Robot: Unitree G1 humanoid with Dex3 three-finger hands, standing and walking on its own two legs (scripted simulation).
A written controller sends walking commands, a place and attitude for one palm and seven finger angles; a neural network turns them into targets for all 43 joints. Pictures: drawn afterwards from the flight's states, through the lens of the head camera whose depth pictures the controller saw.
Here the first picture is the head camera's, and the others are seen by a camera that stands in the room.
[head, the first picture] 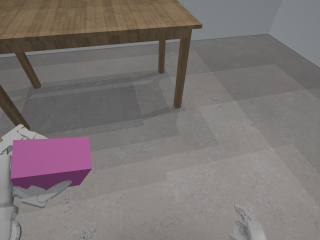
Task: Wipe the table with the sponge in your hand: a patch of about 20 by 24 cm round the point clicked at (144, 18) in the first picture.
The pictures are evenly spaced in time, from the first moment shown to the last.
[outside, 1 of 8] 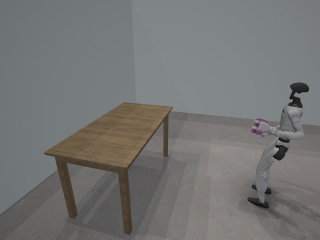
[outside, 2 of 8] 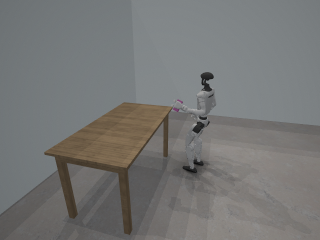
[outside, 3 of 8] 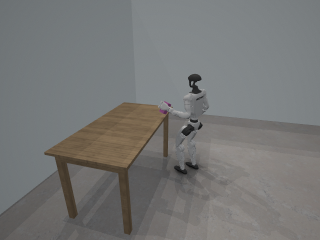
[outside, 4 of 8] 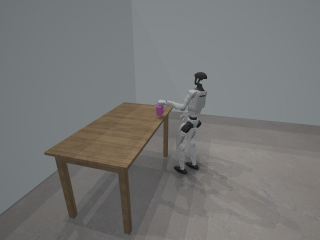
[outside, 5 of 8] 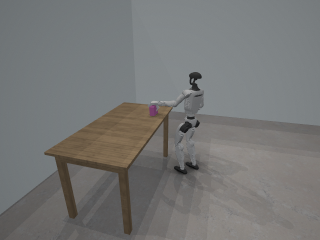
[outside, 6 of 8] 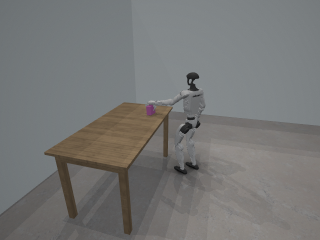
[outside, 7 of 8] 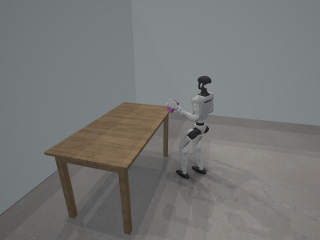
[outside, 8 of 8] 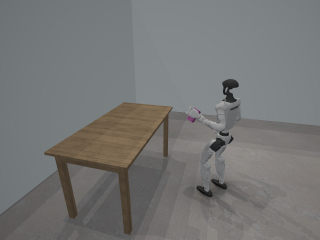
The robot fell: no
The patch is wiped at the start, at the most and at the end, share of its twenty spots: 0.00 0.85 0.85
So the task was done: no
